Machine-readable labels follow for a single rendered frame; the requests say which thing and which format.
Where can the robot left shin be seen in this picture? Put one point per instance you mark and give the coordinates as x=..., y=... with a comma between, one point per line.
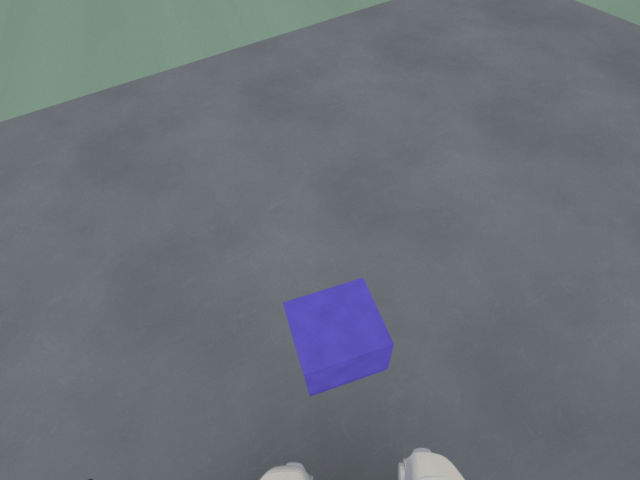
x=296, y=464

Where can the robot right thigh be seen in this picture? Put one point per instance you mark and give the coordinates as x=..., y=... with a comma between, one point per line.
x=427, y=466

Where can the carton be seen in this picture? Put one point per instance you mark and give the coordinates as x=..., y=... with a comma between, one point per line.
x=339, y=335

